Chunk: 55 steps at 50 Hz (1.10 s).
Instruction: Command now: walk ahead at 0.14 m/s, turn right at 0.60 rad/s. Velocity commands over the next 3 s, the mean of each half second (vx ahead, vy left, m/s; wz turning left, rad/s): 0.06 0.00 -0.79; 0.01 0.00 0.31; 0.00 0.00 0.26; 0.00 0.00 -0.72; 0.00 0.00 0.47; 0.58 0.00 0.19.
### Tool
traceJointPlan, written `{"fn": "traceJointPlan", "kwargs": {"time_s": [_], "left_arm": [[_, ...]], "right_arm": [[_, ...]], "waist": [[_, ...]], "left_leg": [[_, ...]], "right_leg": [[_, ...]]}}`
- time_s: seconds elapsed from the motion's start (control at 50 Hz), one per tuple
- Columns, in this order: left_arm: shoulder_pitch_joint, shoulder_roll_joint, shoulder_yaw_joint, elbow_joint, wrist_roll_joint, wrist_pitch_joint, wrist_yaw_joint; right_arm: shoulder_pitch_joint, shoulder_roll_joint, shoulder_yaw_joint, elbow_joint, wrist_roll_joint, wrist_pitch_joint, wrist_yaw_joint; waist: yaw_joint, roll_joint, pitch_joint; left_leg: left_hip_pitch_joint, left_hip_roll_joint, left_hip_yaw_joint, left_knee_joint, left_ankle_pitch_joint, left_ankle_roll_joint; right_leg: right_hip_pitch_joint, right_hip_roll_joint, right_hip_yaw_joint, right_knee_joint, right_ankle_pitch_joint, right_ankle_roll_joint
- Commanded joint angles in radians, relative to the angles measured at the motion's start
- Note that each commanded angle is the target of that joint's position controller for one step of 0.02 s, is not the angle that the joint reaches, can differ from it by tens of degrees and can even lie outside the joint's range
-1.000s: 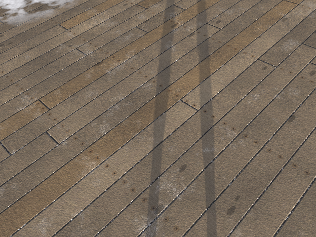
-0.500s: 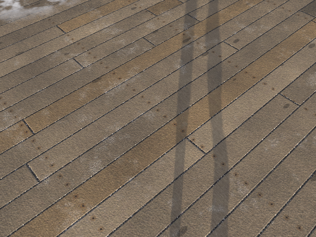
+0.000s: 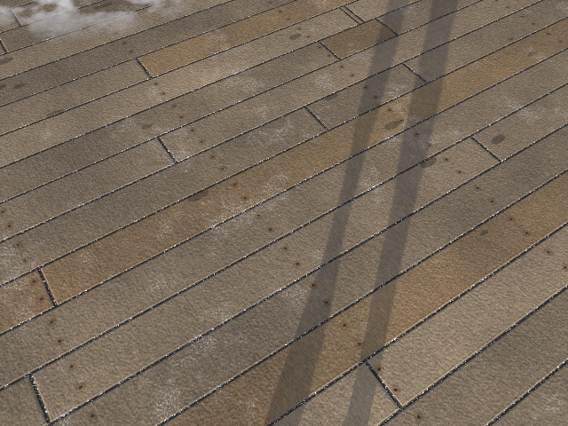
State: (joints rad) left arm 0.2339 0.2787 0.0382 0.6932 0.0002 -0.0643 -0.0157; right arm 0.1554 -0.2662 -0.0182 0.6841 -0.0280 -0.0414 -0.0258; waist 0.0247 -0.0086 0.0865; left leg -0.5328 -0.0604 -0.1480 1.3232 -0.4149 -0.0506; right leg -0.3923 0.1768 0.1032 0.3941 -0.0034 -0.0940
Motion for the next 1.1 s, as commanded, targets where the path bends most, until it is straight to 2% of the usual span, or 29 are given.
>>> {"fn": "traceJointPlan", "kwargs": {"time_s": [0.02, 0.06, 0.1, 0.14, 0.18, 0.22, 0.28, 0.3, 0.32, 0.34, 0.36, 0.38, 0.4, 0.44, 0.5, 0.54, 0.6, 0.66, 0.72, 0.74, 0.76, 0.78, 0.8, 0.82, 0.86, 0.94, 1.0, 1.04, 1.1], "left_arm": [[-0.048, 0.14, 0.044, -0.093, -0.01, 0.005, 0.01], [-0.014, 0.183, 0.061, -0.081, -0.013, 0.029, 0.029], [-0.012, 0.201, 0.072, -0.088, -0.031, 0.056, 0.049], [-0.005, 0.197, 0.076, -0.095, -0.04, 0.08, 0.065], [0.016, 0.189, 0.081, -0.099, -0.033, 0.097, 0.074], [0.03, 0.185, 0.089, -0.108, -0.026, 0.107, 0.078], [0.012, 0.172, 0.094, -0.133, -0.029, 0.113, 0.074], [0.0, 0.153, 0.089, -0.141, -0.037, 0.115, 0.07], [0.071, 0.097, 0.073, -0.132, -0.037, 0.119, 0.065], [0.11, 0.089, 0.068, -0.151, -0.039, 0.118, 0.063], [0.117, 0.195, 0.094, -0.154, -0.029, 0.105, 0.052], [0.108, 0.254, 0.111, -0.133, -0.031, 0.107, 0.047], [0.113, 0.25, 0.115, -0.113, -0.031, 0.117, 0.05], [0.119, 0.197, 0.099, -0.107, -0.022, 0.131, 0.053], [0.047, 0.14, 0.073, -0.143, -0.024, 0.119, 0.056], [0.007, 0.11, 0.057, -0.152, -0.013, 0.108, 0.062], [0.023, 0.047, 0.028, -0.126, 0.013, 0.102, 0.06], [-0.023, 0.097, 0.043, -0.122, -0.002, 0.099, 0.061], [0.027, 0.098, 0.049, -0.095, -0.014, 0.087, 0.059], [0.059, 0.128, 0.059, -0.083, -0.012, 0.084, 0.06], [0.11, 0.174, 0.071, -0.078, 0.003, 0.088, 0.067], [0.07, 0.26, 0.095, -0.067, 0.027, 0.103, 0.065], [0.014, 0.186, 0.079, -0.102, 0.049, 0.096, 0.061], [-0.057, 0.124, 0.057, -0.124, 0.051, 0.087, 0.062], [-0.161, 0.082, 0.046, -0.139, 0.016, 0.068, 0.064], [-0.111, 0.098, 0.054, -0.108, 0.019, 0.072, 0.075], [-0.094, 0.147, 0.073, -0.094, 0.015, 0.08, 0.072], [-0.108, 0.18, 0.086, -0.091, 0.006, 0.078, 0.059], [-0.121, 0.195, 0.099, -0.079, -0.024, 0.061, 0.034]], "right_arm": [[0.115, -0.075, -0.026, -0.056, -0.004, 0.003, -0.019], [0.063, -0.071, -0.027, -0.072, 0.002, 0.012, -0.028], [0.016, -0.089, -0.033, -0.079, 0.012, 0.024, -0.031], [-0.055, -0.096, -0.038, -0.095, 0.02, 0.027, -0.028], [-0.114, -0.096, -0.041, -0.107, 0.026, 0.017, -0.022], [-0.152, -0.101, -0.046, -0.113, 0.032, -0.003, -0.013], [-0.115, -0.127, -0.065, -0.091, 0.042, -0.027, 0.003], [-0.079, -0.133, -0.073, -0.074, 0.043, -0.032, 0.004], [-0.083, -0.152, -0.077, -0.075, 0.033, -0.026, 0.001], [-0.112, -0.212, -0.083, -0.098, -0.001, -0.008, -0.004], [-0.083, -0.173, -0.085, -0.095, -0.025, -0.003, -0.001], [-0.122, -0.13, -0.075, -0.11, -0.012, -0.001, -0.004], [-0.152, -0.104, -0.069, -0.117, 0.002, 0.007, -0.009], [-0.15, -0.102, -0.059, -0.118, 0.014, 0.023, -0.02], [-0.075, -0.111, -0.055, -0.091, 0.003, 0.035, -0.02], [-0.017, -0.124, -0.056, -0.065, 0.005, 0.037, -0.013], [-0.064, -0.112, -0.045, -0.053, 0.022, 0.031, 0.013], [0.003, -0.211, -0.077, -0.033, 0.045, 0.039, 0.027], [-0.002, -0.213, -0.082, -0.029, 0.074, 0.044, 0.019], [0.008, -0.194, -0.079, -0.027, 0.084, 0.042, 0.013], [0.014, -0.148, -0.069, -0.035, 0.078, 0.036, 0.011], [0.009, -0.086, -0.057, -0.071, 0.073, 0.025, 0.015], [0.027, -0.172, -0.085, -0.048, 0.061, 0.023, 0.012], [0.058, -0.205, -0.105, -0.025, 0.065, 0.034, 0.012], [0.123, -0.173, -0.109, 0.008, 0.057, 0.078, -0.003], [0.032, -0.114, -0.087, -0.07, 0.058, 0.096, 0.013], [-0.008, -0.089, -0.071, -0.123, 0.053, 0.092, 0.042], [-0.001, -0.101, -0.074, -0.142, 0.052, 0.094, 0.056], [0.017, -0.129, -0.091, -0.159, 0.055, 0.115, 0.063]], "waist": [[-0.077, -0.003, -0.172], [-0.071, -0.039, -0.234], [-0.059, -0.069, -0.257], [-0.035, -0.106, -0.222], [-0.009, -0.144, -0.184], [0.009, -0.169, -0.167], [-0.009, -0.196, -0.162], [-0.029, -0.165, -0.17], [0.011, -0.035, -0.236], [0.051, 0.201, -0.236], [0.037, 0.244, -0.247], [0.033, 0.18, -0.194], [0.033, 0.13, -0.153], [0.018, 0.111, -0.112], [-0.024, 0.126, -0.113], [-0.051, 0.134, -0.143], [-0.018, 0.156, -0.182], [-0.057, 0.217, -0.137], [-0.004, 0.198, -0.144], [0.006, 0.179, -0.174], [0.017, 0.081, -0.231], [-0.018, -0.262, -0.179], [0.006, -0.227, -0.178], [-0.024, -0.164, -0.158], [-0.062, -0.147, -0.118], [-0.011, -0.142, -0.089], [0.012, -0.14, -0.112], [0.005, -0.14, -0.119], [-0.012, -0.148, -0.124]], "left_leg": [[-0.013, 0.005, 0.016, -0.233, 0.026, -0.015], [0.017, -0.021, 0.011, -0.332, 0.078, -0.038], [0.025, -0.031, -0.013, -0.407, 0.162, -0.044], [0.022, -0.039, -0.033, -0.485, 0.201, -0.042], [0.031, -0.047, -0.045, -0.568, 0.205, -0.037], [0.069, -0.054, -0.054, -0.663, 0.196, -0.03], [0.202, -0.033, -0.056, -0.873, 0.227, -0.004], [0.299, 0.011, -0.047, -0.998, 0.332, 0.018], [0.455, 0.165, -0.138, -1.013, 0.411, 0.086], [0.539, 0.361, -0.344, -0.989, 0.6, 0.222], [0.482, 0.455, -0.44, -1.014, 0.564, 0.304], [0.435, 0.406, -0.344, -1.014, 0.484, 0.29], [0.4, 0.333, -0.237, -1.006, 0.378, 0.248], [0.343, 0.279, -0.14, -1.01, 0.384, 0.237], [0.38, 0.253, -0.064, -1.018, 0.498, 0.277], [0.433, 0.262, -0.084, -0.997, 0.592, 0.307], [0.382, 0.229, -0.059, -0.985, 0.558, 0.283], [0.377, 0.24, -0.164, -0.98, 0.505, 0.293], [0.376, 0.228, -0.258, -0.943, 0.529, 0.26], [0.292, 0.2, -0.248, -0.92, 0.463, 0.21], [0.138, 0.152, -0.185, -0.804, 0.279, 0.149], [-0.083, 0.001, 0.038, -0.643, -0.031, 0.073], [-0.098, 0.026, 0.071, -0.391, -0.208, 0.017], [-0.093, 0.044, 0.062, -0.24, -0.175, -0.002], [-0.127, 0.067, 0.072, -0.128, -0.053, -0.044], [-0.164, 0.116, 0.136, -0.228, 0.076, -0.085], [-0.094, 0.144, 0.168, -0.384, 0.074, -0.064], [-0.011, 0.14, 0.205, -0.467, 0.072, -0.035], [0.085, 0.119, 0.244, -0.59, 0.08, 0.014]], "right_leg": [[0.096, -0.232, 0.33, -0.089, 0.344, -0.153], [0.1, -0.23, 0.354, -0.062, 0.356, -0.14], [0.107, -0.213, 0.384, -0.061, 0.146, -0.094], [0.103, -0.193, 0.425, -0.077, -0.09, -0.059], [0.119, -0.182, 0.463, -0.083, -0.211, -0.051], [0.153, -0.183, 0.502, -0.065, -0.208, -0.048], [0.184, -0.175, 0.564, -0.011, -0.137, -0.026], [0.154, -0.139, 0.542, 0.05, -0.209, -0.001], [0.072, -0.07, 0.443, 0.21, -0.514, 0.035], [-0.124, 0.045, 0.238, 0.403, -0.681, 0.084], [-0.18, -0.024, 0.188, 0.613, -0.644, 0.131], [-0.197, -0.07, 0.151, 0.696, -0.558, 0.161], [-0.212, -0.093, 0.126, 0.745, -0.483, 0.175], [-0.235, -0.11, 0.064, 0.886, -0.41, 0.195], [-0.255, -0.142, -0.016, 0.85, -0.384, 0.218], [-0.223, -0.139, 0.009, 0.758, -0.42, 0.222], [-0.021, -0.181, -0.03, 0.469, -0.441, 0.207], [0.039, -0.129, -0.068, 0.282, -0.418, 0.201], [0.165, -0.109, -0.045, -0.027, -0.26, 0.138], [0.302, -0.155, -0.026, -0.09, -0.167, 0.108], [0.477, -0.299, 0.053, -0.047, -0.062, 0.051], [0.448, -0.502, 0.236, -0.048, 0.136, -0.085], [0.386, -0.594, 0.268, -0.068, 0.275, -0.176], [0.345, -0.555, 0.188, -0.068, 0.304, -0.159], [0.322, -0.456, 0.036, -0.053, 0.261, -0.088], [0.346, -0.447, -0.068, -0.068, 0.224, -0.108], [0.367, -0.484, -0.108, -0.055, 0.223, -0.114], [0.333, -0.501, -0.143, -0.041, 0.247, -0.105], [0.322, -0.524, -0.183, 0.025, 0.249, -0.065]]}}
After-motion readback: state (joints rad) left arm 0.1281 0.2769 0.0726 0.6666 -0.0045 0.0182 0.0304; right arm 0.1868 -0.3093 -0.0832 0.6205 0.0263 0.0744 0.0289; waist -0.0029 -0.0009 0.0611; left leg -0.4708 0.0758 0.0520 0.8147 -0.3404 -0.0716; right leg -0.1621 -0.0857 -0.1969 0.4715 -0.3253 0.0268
